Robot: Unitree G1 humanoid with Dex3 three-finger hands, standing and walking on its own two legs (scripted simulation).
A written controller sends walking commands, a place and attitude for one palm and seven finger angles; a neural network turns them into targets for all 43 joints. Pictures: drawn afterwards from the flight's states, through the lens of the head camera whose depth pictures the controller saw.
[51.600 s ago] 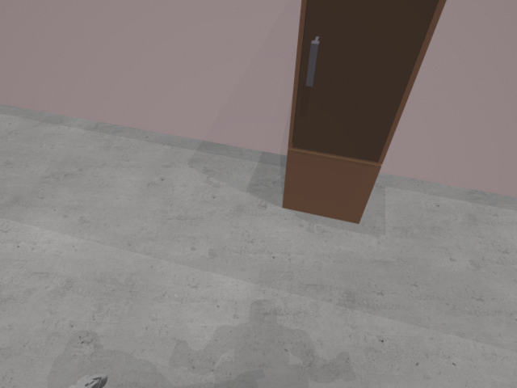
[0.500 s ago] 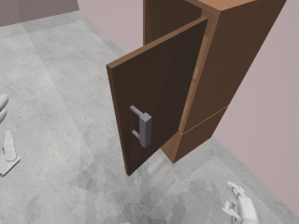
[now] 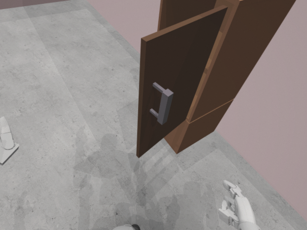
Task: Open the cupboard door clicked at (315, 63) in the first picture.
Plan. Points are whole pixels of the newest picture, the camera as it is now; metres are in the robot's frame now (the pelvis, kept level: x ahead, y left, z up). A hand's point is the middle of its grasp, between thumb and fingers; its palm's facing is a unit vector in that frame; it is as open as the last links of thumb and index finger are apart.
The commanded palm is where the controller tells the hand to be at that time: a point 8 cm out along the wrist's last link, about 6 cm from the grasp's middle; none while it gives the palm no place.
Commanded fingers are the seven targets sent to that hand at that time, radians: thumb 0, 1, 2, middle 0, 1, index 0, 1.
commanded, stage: step back with the hand held close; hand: left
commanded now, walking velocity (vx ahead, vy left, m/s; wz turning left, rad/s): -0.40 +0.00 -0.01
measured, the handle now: (159, 104) +0.47 +0.02 +0.04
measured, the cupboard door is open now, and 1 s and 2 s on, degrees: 100 100 100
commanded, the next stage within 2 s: stop stepping back and stand still in 0.02 s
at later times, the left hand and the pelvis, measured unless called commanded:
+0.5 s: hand out of the picture +0.12 +0.28 +0.16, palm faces +0.47 -0.81 -0.35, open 7.4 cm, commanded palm +0.06 +0.29 +0.18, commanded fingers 0.00 0.90 0.90 -0.20 -0.30 -0.20 -0.30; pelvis -0.10 +0.01 -0.02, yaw -4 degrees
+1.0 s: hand out of the picture +0.04 +0.26 +0.14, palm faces +0.46 -0.81 -0.37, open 7.4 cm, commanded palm -0.02 +0.30 +0.18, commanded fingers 0.00 0.90 0.90 -0.20 -0.30 -0.20 -0.30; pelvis -0.17 +0.01 +0.00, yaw -2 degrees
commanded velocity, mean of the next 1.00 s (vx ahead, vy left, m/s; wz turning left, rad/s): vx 0.07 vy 0.01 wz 0.00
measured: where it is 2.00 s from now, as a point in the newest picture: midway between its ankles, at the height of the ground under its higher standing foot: outside the picture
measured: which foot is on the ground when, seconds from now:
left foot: down 0.00-0.28, up 0.30-0.42, down 0.44-0.72, up 0.74-1.00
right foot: up 0.00-0.26, down 0.28-0.46, up 0.48-0.68, down 0.70-1.00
